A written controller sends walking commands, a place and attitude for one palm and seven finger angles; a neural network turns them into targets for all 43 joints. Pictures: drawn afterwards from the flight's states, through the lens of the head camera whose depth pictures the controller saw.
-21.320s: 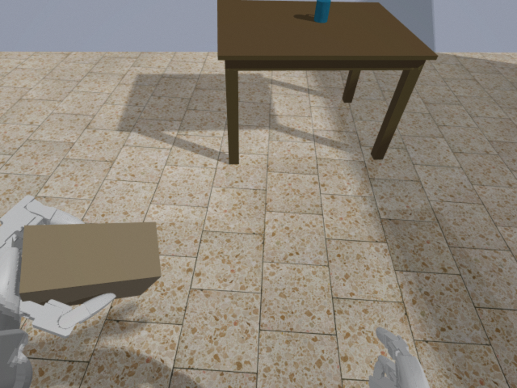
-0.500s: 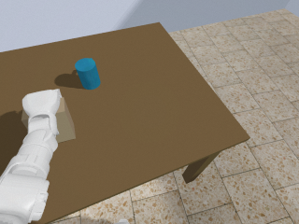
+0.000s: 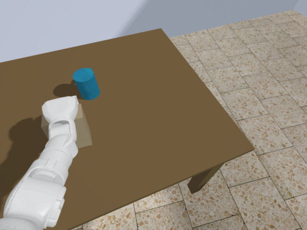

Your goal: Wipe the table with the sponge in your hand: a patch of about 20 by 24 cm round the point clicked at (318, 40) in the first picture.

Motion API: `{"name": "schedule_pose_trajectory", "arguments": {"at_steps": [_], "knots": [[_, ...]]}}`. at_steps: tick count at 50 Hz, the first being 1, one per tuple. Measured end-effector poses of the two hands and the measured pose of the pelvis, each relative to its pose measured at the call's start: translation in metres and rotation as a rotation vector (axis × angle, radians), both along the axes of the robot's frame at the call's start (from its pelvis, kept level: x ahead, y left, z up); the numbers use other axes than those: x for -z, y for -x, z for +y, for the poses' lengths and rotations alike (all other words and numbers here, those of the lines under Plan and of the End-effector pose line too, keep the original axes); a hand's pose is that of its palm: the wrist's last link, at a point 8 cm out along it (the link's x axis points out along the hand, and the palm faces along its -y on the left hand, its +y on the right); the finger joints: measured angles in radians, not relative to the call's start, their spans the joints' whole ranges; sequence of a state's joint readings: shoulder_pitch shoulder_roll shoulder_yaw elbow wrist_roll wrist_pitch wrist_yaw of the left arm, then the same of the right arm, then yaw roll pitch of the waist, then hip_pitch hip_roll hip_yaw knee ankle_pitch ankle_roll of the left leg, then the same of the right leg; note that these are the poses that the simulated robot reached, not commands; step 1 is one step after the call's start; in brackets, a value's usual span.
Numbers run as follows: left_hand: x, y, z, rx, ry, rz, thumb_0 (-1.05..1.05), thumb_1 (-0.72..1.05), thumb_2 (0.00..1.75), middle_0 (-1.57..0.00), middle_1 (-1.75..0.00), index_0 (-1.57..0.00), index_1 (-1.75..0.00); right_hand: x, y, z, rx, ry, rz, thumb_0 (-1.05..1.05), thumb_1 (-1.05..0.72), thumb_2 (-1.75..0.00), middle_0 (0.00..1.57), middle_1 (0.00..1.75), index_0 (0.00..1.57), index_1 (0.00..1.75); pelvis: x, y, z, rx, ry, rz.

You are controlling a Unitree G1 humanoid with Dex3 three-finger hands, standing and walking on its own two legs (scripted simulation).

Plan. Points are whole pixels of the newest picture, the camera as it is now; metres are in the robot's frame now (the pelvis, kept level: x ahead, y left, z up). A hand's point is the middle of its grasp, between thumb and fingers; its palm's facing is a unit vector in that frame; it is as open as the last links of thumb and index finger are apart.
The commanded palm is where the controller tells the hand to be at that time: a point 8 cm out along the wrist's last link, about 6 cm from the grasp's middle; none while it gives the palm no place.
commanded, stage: wipe back along the middle lane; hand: left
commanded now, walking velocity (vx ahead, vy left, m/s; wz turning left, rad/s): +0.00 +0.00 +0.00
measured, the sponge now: (71, 133) +0.40 +0.28 -0.05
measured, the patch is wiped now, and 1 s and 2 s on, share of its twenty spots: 0.30 0.75 0.85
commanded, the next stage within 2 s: slide across to the third lane in 1.72 s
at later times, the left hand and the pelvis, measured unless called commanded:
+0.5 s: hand (71, 142) +0.34 +0.24 +0.00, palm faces -0.08 -0.02 -1.00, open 10.7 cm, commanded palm +0.32 +0.22 +0.02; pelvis -0.01 +0.00 +0.00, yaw +1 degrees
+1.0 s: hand (75, 149) +0.33 +0.23 +0.00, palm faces -0.06 +0.00 -1.00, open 10.7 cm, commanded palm +0.28 +0.20 +0.02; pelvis -0.02 -0.01 +0.00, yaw +0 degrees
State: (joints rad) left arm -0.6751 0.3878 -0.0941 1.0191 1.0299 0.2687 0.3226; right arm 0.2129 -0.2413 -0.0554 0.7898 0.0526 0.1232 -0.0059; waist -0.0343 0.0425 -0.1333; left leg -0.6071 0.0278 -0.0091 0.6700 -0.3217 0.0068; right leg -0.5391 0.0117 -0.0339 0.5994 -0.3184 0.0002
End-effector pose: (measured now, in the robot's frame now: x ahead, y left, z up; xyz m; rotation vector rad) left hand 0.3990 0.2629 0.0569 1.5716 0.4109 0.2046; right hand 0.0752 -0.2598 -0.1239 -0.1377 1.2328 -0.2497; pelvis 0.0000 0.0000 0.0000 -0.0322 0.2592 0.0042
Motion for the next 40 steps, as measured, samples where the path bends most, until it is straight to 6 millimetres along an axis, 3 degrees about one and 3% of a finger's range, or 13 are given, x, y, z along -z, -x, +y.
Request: {"name": "schedule_pose_trajectory", "arguments": {"at_steps": [10,26,31,40], "knots": [[0.002,0.024,-0.015,0.002,0.025,-0.033,0.01,-0.54,1.02,-0.66,-1.32,-0.68,-1.31,-0.005,-0.016,-0.003,-0.004,-0.022,-0.054,0.01,-0.91,-0.89,0.20,0.29,0.20,0.30,-0.003,-0.004,-0.003,0.011,-0.006,-0.033],[0.004,0.071,-0.029,0.006,0.013,-0.052,0.01,-0.54,1.02,-0.66,-1.32,-0.68,-1.32,-0.018,-0.053,0.013,-0.087,-0.034,-0.199,0.01,-0.91,-0.89,0.20,0.29,0.20,0.30,-0.002,0.017,-0.003,-0.010,-0.012,-0.090],[0.006,0.072,-0.032,0.012,-0.005,-0.040,0.01,-0.54,1.02,-0.65,-1.32,-0.67,-1.32,-0.016,-0.050,0.018,-0.098,-0.037,-0.199,0.01,-0.91,-0.89,0.20,0.29,0.20,0.30,-0.001,0.025,-0.005,-0.014,-0.015,-0.088],[0.006,0.074,-0.035,0.003,-0.014,-0.043,0.01,-0.54,1.02,-0.65,-1.32,-0.67,-1.32,-0.005,-0.027,0.015,-0.069,-0.048,-0.146,0.01,-0.91,-0.89,0.20,0.29,0.20,0.30,0.000,0.025,-0.007,-0.004,-0.015,-0.078]]}}
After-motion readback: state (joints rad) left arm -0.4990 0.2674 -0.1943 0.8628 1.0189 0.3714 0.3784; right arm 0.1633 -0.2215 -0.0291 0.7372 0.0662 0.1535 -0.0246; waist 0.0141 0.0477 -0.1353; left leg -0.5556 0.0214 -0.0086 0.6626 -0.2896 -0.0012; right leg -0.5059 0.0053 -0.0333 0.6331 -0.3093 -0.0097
